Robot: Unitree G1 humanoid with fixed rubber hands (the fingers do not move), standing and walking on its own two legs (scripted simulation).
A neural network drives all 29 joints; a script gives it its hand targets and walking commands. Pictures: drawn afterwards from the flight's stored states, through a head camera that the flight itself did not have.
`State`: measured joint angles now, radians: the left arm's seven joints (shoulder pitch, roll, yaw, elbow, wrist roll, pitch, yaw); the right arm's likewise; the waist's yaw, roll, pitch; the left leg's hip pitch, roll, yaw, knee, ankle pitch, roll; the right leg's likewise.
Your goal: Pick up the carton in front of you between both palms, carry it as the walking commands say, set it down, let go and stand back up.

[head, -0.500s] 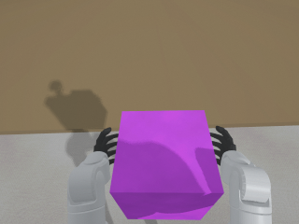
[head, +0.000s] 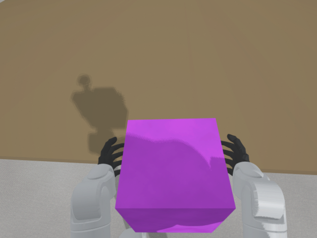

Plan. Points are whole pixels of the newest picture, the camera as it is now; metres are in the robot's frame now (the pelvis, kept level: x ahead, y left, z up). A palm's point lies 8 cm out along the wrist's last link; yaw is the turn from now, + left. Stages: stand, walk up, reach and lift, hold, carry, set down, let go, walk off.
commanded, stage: carry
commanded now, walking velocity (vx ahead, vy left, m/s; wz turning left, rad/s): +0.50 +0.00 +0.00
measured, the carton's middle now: (172, 179) +0.27 +0.00 +0.00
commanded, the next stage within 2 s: none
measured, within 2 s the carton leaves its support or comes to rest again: neither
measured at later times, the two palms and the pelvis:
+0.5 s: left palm (126, 48) +0.69 +0.15 +0.15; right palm (214, 44) +0.67 -0.15 +0.15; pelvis +0.33 +0.03 -0.01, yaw -3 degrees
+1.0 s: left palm (137, 15) +1.05 +0.15 +0.13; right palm (200, 10) +1.06 -0.15 +0.12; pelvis +0.67 -0.01 -0.02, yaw -2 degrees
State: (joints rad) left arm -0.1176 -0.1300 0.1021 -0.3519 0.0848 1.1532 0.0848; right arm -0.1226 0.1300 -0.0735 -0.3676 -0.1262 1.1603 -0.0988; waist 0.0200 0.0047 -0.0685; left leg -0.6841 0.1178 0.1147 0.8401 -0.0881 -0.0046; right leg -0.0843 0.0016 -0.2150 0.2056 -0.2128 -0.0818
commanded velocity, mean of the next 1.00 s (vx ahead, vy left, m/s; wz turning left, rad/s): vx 0.50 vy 0.00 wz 0.00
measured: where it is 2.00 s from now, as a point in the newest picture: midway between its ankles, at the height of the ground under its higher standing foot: (172, 108)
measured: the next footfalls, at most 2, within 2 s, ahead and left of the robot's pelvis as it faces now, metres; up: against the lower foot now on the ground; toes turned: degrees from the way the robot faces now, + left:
left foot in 0.20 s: +0.33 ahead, +0.10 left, +0.00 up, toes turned +9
right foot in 0.64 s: +0.60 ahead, -0.09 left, +0.00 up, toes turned -9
